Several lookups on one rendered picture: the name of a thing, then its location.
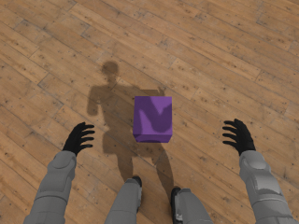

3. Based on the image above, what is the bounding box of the robot left shin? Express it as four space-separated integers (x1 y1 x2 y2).
124 178 139 185

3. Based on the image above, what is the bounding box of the robot right hand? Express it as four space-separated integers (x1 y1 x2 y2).
222 119 256 157

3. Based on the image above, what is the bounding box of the robot left foot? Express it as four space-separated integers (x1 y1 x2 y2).
132 176 142 212

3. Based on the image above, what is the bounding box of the robot left forearm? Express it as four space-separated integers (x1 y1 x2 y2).
22 150 77 224

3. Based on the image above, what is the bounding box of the robot right forearm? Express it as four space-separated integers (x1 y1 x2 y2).
239 150 299 224

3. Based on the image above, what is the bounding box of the robot left hand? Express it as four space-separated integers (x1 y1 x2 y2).
62 121 95 156

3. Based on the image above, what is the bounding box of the carton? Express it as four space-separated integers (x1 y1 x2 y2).
133 96 173 143

